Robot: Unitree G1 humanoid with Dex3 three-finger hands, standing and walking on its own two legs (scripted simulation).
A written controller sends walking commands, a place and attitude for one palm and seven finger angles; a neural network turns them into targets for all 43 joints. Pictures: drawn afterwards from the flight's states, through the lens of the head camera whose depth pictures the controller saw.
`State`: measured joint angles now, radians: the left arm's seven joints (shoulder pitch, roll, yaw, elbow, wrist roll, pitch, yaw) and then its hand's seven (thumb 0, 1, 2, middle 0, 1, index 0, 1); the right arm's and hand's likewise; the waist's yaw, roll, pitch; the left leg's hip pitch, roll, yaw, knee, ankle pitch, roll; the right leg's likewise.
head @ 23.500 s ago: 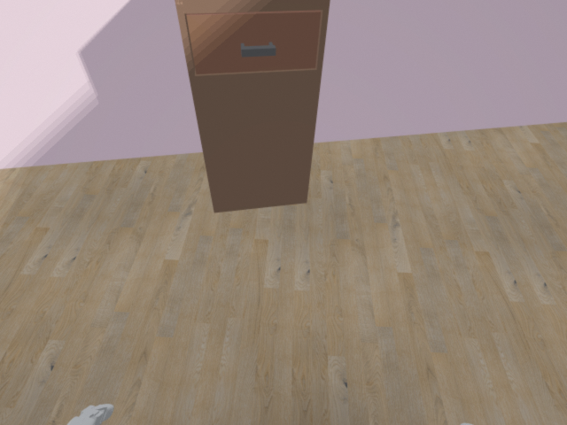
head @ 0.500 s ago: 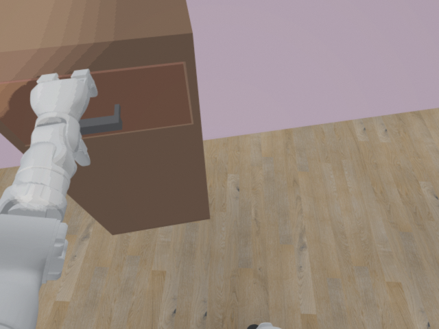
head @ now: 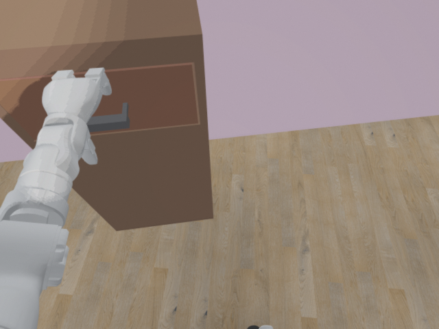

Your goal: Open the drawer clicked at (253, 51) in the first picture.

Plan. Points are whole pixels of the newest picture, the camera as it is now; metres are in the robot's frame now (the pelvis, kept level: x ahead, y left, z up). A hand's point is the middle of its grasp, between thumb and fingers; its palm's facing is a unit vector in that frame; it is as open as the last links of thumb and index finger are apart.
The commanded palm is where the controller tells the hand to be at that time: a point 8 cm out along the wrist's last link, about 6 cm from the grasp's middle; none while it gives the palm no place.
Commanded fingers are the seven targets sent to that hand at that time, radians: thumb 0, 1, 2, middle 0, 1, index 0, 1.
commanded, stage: re-aim the fingers above the handle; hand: left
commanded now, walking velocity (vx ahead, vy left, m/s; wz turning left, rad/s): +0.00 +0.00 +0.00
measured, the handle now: (104, 116) +0.55 +0.25 +0.03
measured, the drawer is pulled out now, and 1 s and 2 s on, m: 0.00 0.00 0.00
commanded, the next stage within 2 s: lower the fingers behind the handle in 1.86 s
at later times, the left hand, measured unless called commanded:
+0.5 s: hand (90, 114) +0.49 +0.24 +0.09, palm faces +0.04 +0.01 -1.00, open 13.8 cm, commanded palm +0.46 +0.24 +0.14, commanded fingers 0.00 -0.50 0.30 -0.30 -1.20 -0.30 -1.20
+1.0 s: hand (74, 116) +0.48 +0.27 +0.09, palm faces -0.01 +0.05 -1.00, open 13.9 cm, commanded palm +0.46 +0.25 +0.14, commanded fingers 0.00 -0.50 0.30 -0.30 -1.20 -0.30 -1.20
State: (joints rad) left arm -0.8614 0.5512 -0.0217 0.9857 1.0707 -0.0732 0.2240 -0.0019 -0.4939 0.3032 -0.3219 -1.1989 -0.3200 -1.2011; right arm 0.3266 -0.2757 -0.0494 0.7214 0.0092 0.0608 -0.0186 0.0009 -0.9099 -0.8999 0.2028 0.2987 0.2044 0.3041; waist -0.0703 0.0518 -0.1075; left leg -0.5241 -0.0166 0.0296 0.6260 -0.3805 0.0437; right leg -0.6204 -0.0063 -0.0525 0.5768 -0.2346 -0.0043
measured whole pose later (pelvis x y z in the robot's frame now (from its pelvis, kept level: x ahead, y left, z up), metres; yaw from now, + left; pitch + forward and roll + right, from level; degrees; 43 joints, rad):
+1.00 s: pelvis +0.00 +0.00 +0.00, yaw -2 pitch +16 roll -1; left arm -0.88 0.61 0.03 1.05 1.08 0.00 0.21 0.00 -0.49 0.30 -0.32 -1.20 -0.32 -1.20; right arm 0.32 -0.28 -0.03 0.70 0.02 0.06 -0.02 0.00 -0.91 -0.90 0.20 0.30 0.20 0.30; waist -0.08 0.06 -0.10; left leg -0.52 -0.01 0.06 0.61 -0.37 0.04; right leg -0.63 0.00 -0.02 0.57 -0.22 0.00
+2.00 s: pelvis +0.00 +0.01 +0.00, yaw -1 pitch +17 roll -1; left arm -0.97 0.58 -0.04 1.11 1.07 0.02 0.19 0.00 -0.49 0.30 -0.35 -1.22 -0.34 -1.26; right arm 0.35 -0.28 -0.03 0.73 0.02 0.07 -0.02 0.00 -0.91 -0.90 0.20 0.30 0.20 0.30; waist -0.09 0.06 -0.13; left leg -0.56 -0.02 0.05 0.64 -0.39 0.06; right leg -0.65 -0.01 -0.03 0.58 -0.23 0.01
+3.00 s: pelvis -0.02 +0.00 -0.02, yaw +0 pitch +22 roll -1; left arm -0.95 0.59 -0.04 1.14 1.10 -0.05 0.33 0.00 -0.49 0.30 -0.33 -1.32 -0.32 -1.20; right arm 0.36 -0.28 -0.04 0.73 0.00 0.04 -0.01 0.00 -0.91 -0.90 0.20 0.30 0.21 0.30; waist -0.11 0.04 -0.14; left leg -0.76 -0.01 0.03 0.81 -0.43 0.05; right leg -0.85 -0.01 -0.05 0.74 -0.27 0.00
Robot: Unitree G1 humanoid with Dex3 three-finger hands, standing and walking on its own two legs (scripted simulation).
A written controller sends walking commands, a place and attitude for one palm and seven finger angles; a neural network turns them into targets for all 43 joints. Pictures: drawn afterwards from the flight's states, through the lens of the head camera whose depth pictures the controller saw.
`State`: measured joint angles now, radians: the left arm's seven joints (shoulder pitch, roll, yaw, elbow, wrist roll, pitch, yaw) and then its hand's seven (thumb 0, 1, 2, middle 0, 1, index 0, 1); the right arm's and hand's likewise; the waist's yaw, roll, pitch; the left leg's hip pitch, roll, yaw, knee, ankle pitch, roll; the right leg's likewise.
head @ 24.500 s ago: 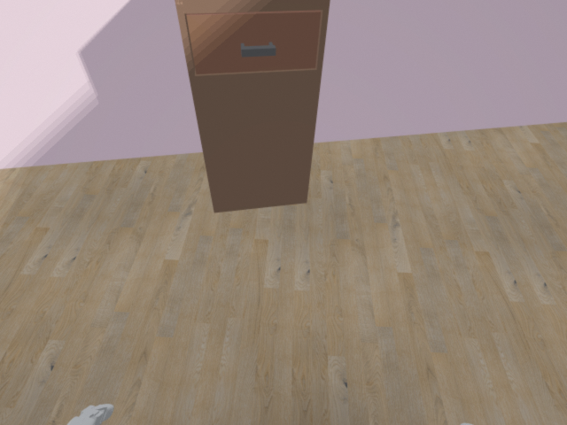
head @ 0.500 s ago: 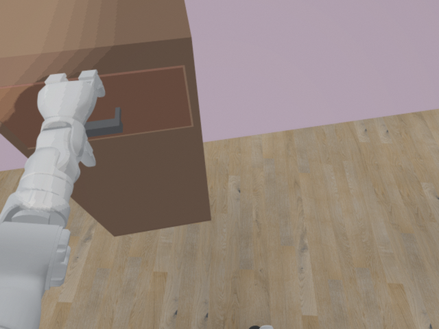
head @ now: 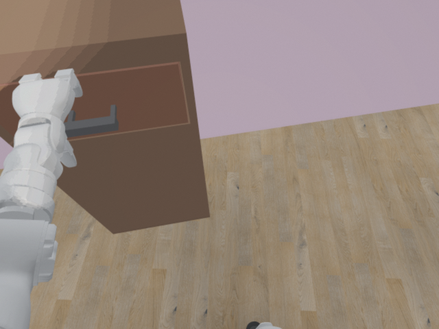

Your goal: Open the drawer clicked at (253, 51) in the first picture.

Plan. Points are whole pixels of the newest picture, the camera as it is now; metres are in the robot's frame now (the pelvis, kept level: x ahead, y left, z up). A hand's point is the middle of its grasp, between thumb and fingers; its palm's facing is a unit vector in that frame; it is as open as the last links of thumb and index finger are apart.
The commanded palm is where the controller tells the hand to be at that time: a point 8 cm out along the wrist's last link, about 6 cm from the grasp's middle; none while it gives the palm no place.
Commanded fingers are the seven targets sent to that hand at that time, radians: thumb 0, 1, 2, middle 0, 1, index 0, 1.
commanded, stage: re-aim the fingers above the handle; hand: left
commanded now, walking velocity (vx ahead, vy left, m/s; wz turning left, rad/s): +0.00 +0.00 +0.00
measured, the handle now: (92, 119) +0.54 +0.27 +0.02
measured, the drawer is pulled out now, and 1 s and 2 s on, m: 0.00 0.00 0.00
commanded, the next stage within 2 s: lower the fingers behind the handle in 0.86 s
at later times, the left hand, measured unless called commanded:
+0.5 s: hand (67, 121) +0.48 +0.28 +0.09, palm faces -0.05 +0.02 -1.00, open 13.8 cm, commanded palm +0.46 +0.28 +0.14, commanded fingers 0.00 -0.50 0.30 -0.30 -1.20 -0.30 -1.20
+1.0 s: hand (66, 113) +0.49 +0.28 +0.09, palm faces -0.02 +0.01 -1.00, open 13.6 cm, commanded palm +0.47 +0.28 +0.13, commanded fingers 0.00 -0.50 0.30 -0.30 -1.20 -0.30 -1.20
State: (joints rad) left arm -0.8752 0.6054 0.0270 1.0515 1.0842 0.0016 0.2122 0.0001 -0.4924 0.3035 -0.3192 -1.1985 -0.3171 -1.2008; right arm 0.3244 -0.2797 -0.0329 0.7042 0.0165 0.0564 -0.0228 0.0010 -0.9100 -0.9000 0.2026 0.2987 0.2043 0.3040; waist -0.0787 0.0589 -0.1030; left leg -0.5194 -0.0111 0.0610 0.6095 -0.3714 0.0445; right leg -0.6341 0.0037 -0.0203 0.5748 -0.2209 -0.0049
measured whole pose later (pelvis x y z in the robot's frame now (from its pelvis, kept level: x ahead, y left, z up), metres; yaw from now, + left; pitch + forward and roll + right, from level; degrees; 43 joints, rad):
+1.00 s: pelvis +0.00 +0.01 +0.00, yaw +1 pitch +17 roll -1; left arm -0.97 0.58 -0.04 1.11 1.07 0.02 0.19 0.00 -0.49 0.30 -0.35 -1.22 -0.34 -1.26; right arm 0.35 -0.28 -0.03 0.73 0.02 0.07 -0.02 0.00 -0.91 -0.90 0.20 0.30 0.20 0.30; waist -0.09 0.06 -0.13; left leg -0.56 -0.02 0.05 0.64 -0.39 0.06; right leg -0.65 -0.01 -0.03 0.58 -0.23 0.01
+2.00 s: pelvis -0.02 +0.00 -0.02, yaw +1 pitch +22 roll -1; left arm -0.95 0.59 -0.04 1.14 1.10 -0.05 0.33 0.00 -0.49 0.30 -0.33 -1.32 -0.32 -1.20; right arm 0.36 -0.28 -0.04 0.73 0.00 0.04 -0.01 0.00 -0.91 -0.90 0.20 0.30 0.21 0.30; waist -0.11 0.04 -0.14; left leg -0.76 -0.01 0.03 0.81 -0.43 0.05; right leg -0.85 -0.01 -0.05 0.74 -0.27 0.00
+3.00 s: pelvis -0.01 +0.01 -0.01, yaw +1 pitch +19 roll -2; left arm -0.84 0.56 0.01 1.01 1.07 -0.07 0.25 0.00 -0.49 0.30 -0.29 -1.20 -0.32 -1.20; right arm 0.37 -0.27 -0.04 0.73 0.00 0.06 -0.01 0.00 -0.91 -0.90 0.20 0.30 0.21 0.30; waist -0.10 0.06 -0.14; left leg -0.66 -0.01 0.04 0.76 -0.43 0.05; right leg -0.75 0.00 -0.04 0.68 -0.26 0.01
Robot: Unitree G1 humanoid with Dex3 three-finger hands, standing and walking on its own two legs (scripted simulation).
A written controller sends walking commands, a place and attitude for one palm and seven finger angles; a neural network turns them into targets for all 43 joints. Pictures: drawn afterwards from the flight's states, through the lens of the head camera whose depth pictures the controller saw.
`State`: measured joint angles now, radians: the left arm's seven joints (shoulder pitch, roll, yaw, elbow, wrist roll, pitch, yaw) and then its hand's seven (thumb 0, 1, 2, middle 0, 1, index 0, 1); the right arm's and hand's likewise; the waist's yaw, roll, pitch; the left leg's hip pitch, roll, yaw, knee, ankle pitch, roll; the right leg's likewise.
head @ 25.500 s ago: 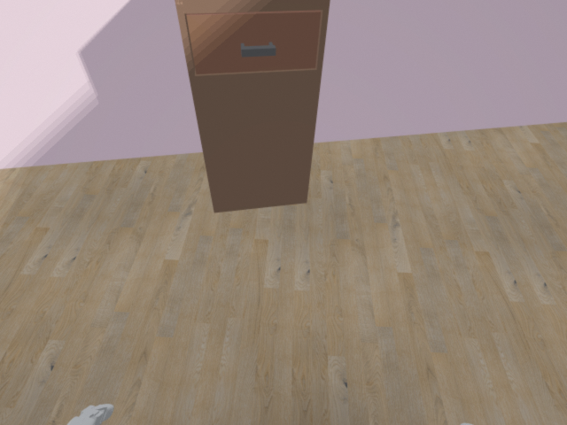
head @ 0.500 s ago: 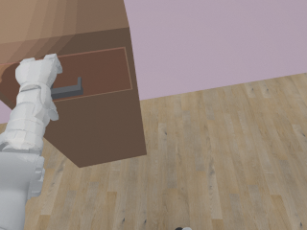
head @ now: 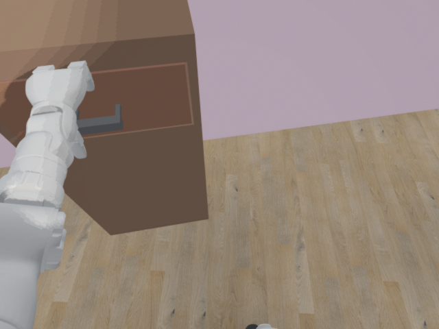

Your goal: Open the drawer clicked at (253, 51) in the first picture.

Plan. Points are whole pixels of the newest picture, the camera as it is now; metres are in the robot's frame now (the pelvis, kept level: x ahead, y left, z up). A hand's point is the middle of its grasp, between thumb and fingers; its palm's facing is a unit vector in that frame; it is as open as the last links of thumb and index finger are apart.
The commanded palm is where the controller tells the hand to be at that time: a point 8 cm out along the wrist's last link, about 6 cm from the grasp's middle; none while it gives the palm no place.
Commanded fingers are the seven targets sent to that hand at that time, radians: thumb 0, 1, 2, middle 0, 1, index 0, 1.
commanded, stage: lower the fingers behind the handle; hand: left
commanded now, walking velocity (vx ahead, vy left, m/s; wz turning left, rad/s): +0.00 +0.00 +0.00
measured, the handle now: (96, 118) +0.54 +0.25 +0.03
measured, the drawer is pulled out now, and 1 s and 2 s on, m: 0.00 0.00 0.00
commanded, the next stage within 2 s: lift the fingers back up to retry in 1.56 s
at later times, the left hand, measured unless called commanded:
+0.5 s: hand (84, 124) +0.50 +0.26 +0.06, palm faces +0.03 +0.00 -1.00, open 13.6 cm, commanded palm +0.47 +0.25 +0.10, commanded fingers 0.00 -0.50 0.30 -0.30 -1.20 -0.30 -1.20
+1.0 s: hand (87, 135) +0.49 +0.26 +0.04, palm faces +0.00 +0.04 -1.00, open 13.9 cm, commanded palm +0.47 +0.25 +0.07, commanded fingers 0.00 -0.50 0.30 -0.30 -1.20 -0.30 -1.20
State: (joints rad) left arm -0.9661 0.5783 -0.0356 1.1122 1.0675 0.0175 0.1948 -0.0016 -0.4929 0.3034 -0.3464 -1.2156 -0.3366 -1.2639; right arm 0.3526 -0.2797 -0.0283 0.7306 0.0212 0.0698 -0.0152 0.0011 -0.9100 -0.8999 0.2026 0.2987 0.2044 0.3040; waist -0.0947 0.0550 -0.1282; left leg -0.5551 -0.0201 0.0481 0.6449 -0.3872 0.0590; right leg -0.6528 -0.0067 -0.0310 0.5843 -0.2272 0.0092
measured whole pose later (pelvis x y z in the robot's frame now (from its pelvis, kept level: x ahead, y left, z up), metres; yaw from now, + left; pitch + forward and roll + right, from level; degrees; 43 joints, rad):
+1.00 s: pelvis -0.02 -0.01 -0.02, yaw +1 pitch +22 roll -1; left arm -0.95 0.59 -0.04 1.14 1.10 -0.05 0.33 0.00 -0.49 0.30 -0.33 -1.32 -0.32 -1.20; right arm 0.36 -0.28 -0.04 0.73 0.00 0.04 -0.01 0.00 -0.91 -0.90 0.20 0.30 0.21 0.30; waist -0.11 0.04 -0.14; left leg -0.76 -0.01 0.03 0.81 -0.43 0.05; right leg -0.85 -0.01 -0.05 0.74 -0.27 0.00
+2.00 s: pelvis -0.01 +0.00 -0.01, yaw +0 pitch +19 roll -2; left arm -0.84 0.56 0.01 1.01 1.07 -0.07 0.25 0.00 -0.49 0.30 -0.29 -1.20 -0.32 -1.20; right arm 0.37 -0.27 -0.04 0.73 0.00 0.06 -0.01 0.00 -0.91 -0.90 0.20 0.30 0.21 0.30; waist -0.10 0.06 -0.14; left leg -0.66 -0.01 0.04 0.76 -0.43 0.05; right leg -0.75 0.00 -0.04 0.68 -0.26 0.01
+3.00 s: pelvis +0.01 -0.01 +0.00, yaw +0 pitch +16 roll -1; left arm -0.85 0.55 -0.02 0.99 1.07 -0.07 0.17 0.00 -0.49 0.30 -0.32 -1.20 -0.32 -1.20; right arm 0.34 -0.28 -0.04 0.72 0.01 0.07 -0.02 0.00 -0.91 -0.90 0.20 0.30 0.20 0.30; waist -0.09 0.06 -0.12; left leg -0.51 -0.01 0.04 0.62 -0.39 0.05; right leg -0.62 0.00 -0.03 0.57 -0.23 0.00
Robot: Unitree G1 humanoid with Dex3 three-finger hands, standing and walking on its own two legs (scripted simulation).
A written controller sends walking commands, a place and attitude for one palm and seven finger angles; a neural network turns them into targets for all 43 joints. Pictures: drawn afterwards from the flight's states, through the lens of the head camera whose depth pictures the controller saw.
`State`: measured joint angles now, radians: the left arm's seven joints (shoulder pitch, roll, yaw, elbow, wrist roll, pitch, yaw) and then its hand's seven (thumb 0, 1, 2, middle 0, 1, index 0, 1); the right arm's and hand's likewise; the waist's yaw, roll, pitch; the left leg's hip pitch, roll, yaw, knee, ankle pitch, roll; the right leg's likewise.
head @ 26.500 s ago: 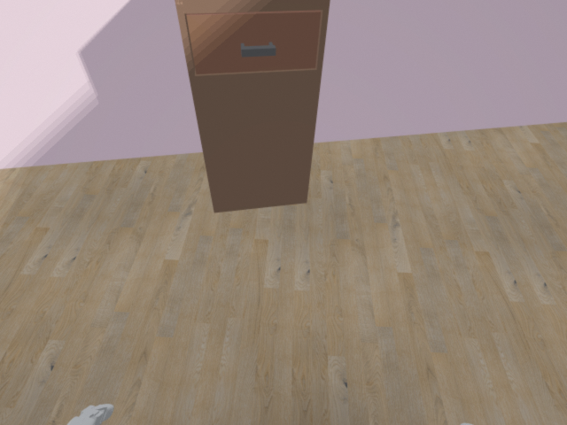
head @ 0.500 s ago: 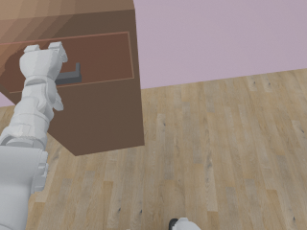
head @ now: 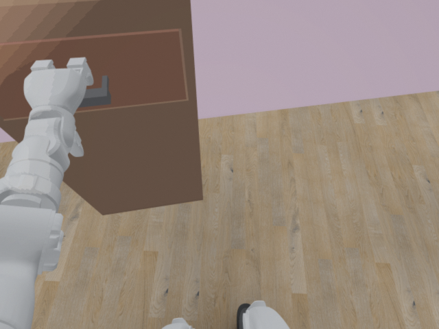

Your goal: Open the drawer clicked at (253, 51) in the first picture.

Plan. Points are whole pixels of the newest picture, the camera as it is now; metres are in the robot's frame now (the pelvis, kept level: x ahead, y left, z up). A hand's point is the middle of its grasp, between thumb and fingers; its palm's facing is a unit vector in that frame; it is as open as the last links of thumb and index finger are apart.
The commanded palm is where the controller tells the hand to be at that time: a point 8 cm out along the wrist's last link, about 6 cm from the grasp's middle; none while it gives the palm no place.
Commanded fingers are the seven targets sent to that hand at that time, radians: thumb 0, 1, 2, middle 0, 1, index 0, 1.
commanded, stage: lower the fingers behind the handle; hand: left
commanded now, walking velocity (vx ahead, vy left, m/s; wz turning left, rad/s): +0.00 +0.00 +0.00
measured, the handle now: (81, 90) +0.56 +0.25 +0.05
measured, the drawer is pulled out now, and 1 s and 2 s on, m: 0.00 0.00 0.00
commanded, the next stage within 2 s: lift the fingers back up to retry in 0.56 s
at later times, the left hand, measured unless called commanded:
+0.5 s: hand (70, 113) +0.50 +0.26 +0.05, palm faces -0.03 +0.03 -1.00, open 13.9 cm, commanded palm +0.48 +0.25 +0.08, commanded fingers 0.00 -0.50 0.30 -0.30 -1.20 -0.30 -1.20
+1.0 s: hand (71, 106) +0.50 +0.25 +0.07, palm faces -0.01 -0.02 -1.00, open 13.8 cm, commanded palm +0.47 +0.25 +0.13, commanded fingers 0.00 -0.50 0.30 -0.30 -1.20 -0.30 -1.20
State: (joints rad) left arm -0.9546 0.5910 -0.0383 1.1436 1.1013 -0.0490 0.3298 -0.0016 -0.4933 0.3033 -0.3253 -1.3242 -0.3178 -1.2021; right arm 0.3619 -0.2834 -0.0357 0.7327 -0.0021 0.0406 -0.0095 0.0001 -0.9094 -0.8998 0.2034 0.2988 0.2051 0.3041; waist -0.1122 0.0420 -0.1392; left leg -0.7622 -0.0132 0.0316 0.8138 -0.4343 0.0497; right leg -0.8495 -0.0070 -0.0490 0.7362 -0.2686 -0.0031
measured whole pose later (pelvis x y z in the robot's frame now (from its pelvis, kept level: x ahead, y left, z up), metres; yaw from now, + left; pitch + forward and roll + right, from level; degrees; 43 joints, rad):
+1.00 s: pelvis +0.01 +0.01 +0.01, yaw -1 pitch +19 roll -2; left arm -0.84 0.56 0.01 1.01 1.07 -0.07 0.25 0.00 -0.49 0.30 -0.29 -1.20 -0.32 -1.20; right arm 0.37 -0.27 -0.04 0.73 0.00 0.06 -0.01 0.00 -0.91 -0.90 0.20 0.30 0.21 0.30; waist -0.10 0.06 -0.14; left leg -0.66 -0.01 0.04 0.76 -0.43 0.05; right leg -0.75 0.00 -0.04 0.68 -0.26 0.01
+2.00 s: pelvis +0.02 +0.00 +0.02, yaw -1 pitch +16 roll -1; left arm -0.85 0.55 -0.02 0.99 1.07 -0.07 0.17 0.00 -0.49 0.30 -0.32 -1.20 -0.32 -1.20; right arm 0.34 -0.28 -0.04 0.72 0.01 0.07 -0.02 0.00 -0.91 -0.90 0.20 0.30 0.20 0.30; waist -0.09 0.06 -0.12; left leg -0.51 -0.01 0.04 0.62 -0.39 0.05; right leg -0.62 0.00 -0.03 0.57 -0.23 0.00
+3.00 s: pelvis +0.02 -0.01 +0.03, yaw -1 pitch +15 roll -1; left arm -0.87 0.52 -0.03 1.00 1.08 -0.03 0.21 0.00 -0.49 0.30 -0.32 -1.20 -0.32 -1.20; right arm 0.32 -0.27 -0.04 0.72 0.01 0.05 -0.02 0.00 -0.91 -0.90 0.20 0.30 0.20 0.30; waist -0.08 0.05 -0.11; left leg -0.49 -0.01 0.04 0.60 -0.37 0.04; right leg -0.60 0.00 -0.03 0.57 -0.23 -0.01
